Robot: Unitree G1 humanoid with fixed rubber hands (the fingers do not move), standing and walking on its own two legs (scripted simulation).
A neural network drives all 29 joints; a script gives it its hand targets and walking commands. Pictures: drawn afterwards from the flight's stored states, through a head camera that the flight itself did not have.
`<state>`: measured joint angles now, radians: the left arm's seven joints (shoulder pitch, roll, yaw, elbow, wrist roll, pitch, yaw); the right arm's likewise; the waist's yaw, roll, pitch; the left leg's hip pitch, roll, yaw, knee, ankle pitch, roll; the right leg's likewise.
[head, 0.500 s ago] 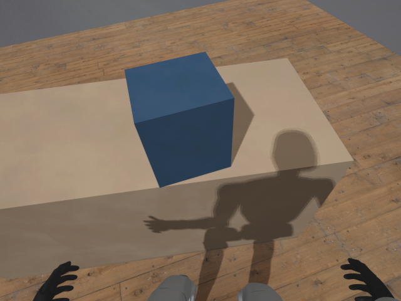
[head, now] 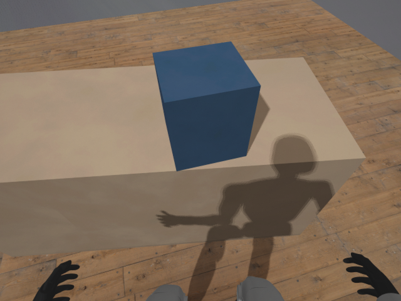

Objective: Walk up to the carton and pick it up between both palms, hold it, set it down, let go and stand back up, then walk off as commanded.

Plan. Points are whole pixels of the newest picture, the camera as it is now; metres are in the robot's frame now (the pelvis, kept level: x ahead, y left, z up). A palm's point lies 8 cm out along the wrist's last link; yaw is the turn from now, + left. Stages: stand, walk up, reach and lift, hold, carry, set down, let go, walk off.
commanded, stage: walk up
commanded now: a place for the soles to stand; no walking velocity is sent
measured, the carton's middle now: (202, 108) +0.56 +0.01 +0.03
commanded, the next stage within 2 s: none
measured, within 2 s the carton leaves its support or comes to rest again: neither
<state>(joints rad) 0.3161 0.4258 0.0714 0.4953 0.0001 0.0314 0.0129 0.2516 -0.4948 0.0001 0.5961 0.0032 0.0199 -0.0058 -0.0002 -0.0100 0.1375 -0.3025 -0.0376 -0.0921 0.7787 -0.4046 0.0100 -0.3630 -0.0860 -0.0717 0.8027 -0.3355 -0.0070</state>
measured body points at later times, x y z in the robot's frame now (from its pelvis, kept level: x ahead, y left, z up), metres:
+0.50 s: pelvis +0.02 +0.02 +0.01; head +0.05 +0.02 +0.45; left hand +0.14 +0.34 -0.06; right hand +0.17 -0.30 -0.06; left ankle +0.04 +0.15 -0.71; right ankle +0.07 -0.12 -0.71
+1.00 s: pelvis +0.02 +0.02 +0.01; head +0.05 +0.02 +0.45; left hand +0.15 +0.34 -0.06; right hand +0.17 -0.30 -0.06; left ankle +0.04 +0.15 -0.71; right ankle +0.07 -0.12 -0.71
